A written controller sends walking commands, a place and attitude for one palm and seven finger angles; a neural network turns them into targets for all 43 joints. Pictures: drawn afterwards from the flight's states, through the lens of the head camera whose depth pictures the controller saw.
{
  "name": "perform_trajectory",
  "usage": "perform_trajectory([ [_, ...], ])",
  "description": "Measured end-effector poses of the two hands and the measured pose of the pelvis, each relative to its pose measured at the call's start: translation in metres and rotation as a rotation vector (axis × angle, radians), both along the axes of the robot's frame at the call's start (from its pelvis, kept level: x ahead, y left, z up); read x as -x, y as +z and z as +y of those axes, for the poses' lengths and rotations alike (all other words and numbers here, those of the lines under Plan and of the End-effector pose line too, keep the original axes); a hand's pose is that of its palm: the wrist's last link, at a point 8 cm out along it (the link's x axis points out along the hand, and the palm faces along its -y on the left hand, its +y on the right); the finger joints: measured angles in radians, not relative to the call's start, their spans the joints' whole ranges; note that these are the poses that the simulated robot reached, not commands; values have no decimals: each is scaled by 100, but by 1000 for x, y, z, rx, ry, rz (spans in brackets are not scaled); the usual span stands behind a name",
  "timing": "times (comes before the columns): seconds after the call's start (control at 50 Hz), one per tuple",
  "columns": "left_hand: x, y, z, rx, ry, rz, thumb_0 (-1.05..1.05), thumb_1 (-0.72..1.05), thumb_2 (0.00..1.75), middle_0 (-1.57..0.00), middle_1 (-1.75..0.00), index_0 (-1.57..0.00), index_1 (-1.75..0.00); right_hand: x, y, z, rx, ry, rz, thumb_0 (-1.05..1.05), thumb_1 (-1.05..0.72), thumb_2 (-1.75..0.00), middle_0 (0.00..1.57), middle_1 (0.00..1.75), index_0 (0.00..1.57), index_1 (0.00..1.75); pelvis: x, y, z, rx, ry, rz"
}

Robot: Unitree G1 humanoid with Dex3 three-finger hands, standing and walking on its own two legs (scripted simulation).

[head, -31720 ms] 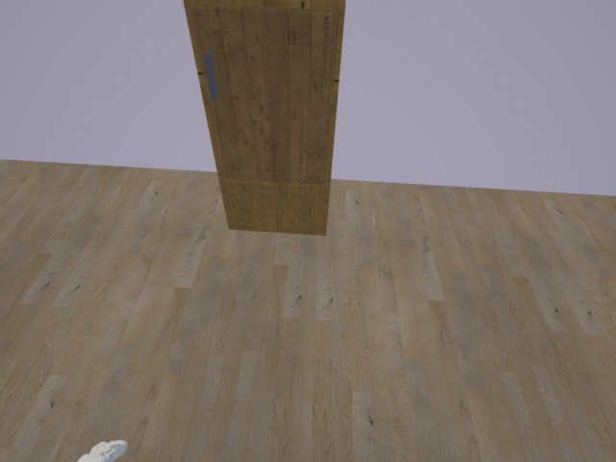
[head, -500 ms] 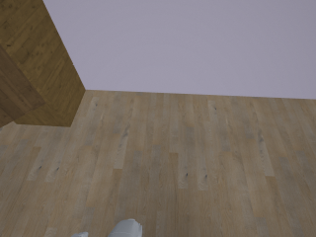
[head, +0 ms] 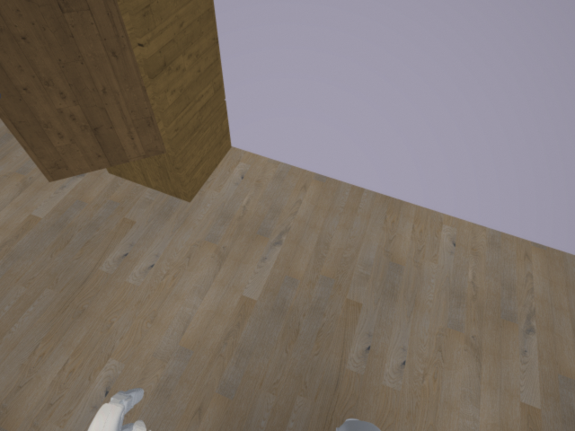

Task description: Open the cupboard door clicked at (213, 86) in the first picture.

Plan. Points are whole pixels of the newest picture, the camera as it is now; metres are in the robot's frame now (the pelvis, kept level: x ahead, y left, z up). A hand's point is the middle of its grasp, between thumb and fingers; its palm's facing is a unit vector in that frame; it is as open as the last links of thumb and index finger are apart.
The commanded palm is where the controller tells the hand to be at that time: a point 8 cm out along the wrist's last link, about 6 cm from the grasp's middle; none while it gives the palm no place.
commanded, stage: turn to face it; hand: left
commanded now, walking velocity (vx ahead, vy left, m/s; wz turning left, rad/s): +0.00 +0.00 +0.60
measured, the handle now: out of the picture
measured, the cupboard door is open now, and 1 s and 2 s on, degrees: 46 46 46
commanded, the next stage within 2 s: take the last steps up to it in 0.56 s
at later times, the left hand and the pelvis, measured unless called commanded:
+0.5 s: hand out of the picture -0.03 +0.19 -0.20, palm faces +0.34 -0.92 -0.19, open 7.3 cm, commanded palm none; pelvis +0.00 -0.01 -0.02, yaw +18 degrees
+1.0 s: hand out of the picture +0.02 +0.19 -0.16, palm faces +0.45 -0.86 -0.23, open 7.3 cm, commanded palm none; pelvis +0.03 -0.02 -0.01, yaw +25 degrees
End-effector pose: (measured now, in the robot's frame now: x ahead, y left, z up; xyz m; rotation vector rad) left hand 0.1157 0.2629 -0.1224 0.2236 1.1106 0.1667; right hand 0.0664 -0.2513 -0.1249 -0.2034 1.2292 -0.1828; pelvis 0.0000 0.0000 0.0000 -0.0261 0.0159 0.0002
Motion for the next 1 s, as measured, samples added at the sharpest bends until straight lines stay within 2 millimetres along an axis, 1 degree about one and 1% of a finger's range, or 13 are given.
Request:
perform_trajectory([
  [0.1,2,3,-20,-36,27,-59,0,91,90,-20,-29,-20,-30,-1,-21,-24,-29,12,28,1,-91,-90,21,30,21,30,-1,-12,-25,-28,55,6],
  [0.18,29,7,-36,-28,78,-25,0,91,90,-20,-29,-20,-30,-14,-22,-37,-29,56,50,1,-91,-90,20,30,20,30,0,-7,-31,-32,125,-13],
  [0.26,60,1,-47,8,149,28,0,91,90,-20,-29,-20,-30,-31,-12,-38,-21,110,58,1,-91,-90,20,30,20,30,-3,-1,-35,-46,184,-14],
  [0.32,84,-7,-51,42,204,62,0,91,90,-20,-30,-21,-30,-50,-6,-30,-9,168,54,1,-91,-90,20,30,20,30,-4,0,-34,-49,224,-11],
  [0.38,111,-19,-49,74,264,97,0,91,90,-20,-30,-21,-30,-73,-2,-13,8,238,32,1,-91,-90,20,30,20,30,-4,-3,-27,-41,259,-10],
  [0.48,158,-46,-30,113,367,184,0,91,90,-20,-30,-21,-30,-110,0,26,36,348,-59,1,-91,-90,20,30,20,30,-2,-17,-8,-23,310,-7],
  [0.54,173,-45,-20,108,401,232,0,91,90,-20,-29,-20,-30,-116,8,45,39,389,-87,1,-91,-90,20,30,20,30,0,-12,-2,-9,322,-9],
  [0.64,173,-29,-5,94,433,203,0,91,90,-20,-29,-20,-30,-110,15,63,26,422,-74,0,-91,-90,20,30,20,30,2,1,2,13,353,-2],
  [0.74,162,-18,-2,79,443,145,0,91,90,-20,-29,-20,-30,-95,12,66,-2,423,-34,0,-91,-90,21,30,21,30,0,7,1,15,372,-2],
  [0.84,140,-9,-11,74,419,96,0,91,90,-20,-29,-20,-30,-78,2,46,-18,392,12,0,-92,-90,21,30,21,30,-5,5,-6,3,387,-3],
  [0.92,121,-7,-22,52,408,37,0,91,90,-20,-29,-20,-30,-66,-17,22,-34,365,73,0,-91,-90,21,30,21,30,-16,-4,-16,-29,404,-1],
  [0.96,119,-8,-29,37,429,13,0,91,90,-20,-29,-20,-30,-65,-27,13,-33,370,114,0,-91,-90,21,30,20,30,-21,-9,-20,-38,419,-12],
  [1.0,126,-4,-37,43,464,21,0,91,90,-20,-29,-20,-30,-69,-26,10,-30,388,150,1,-91,-90,20,30,20,30,-28,-5,-18,-39,443,-23],
])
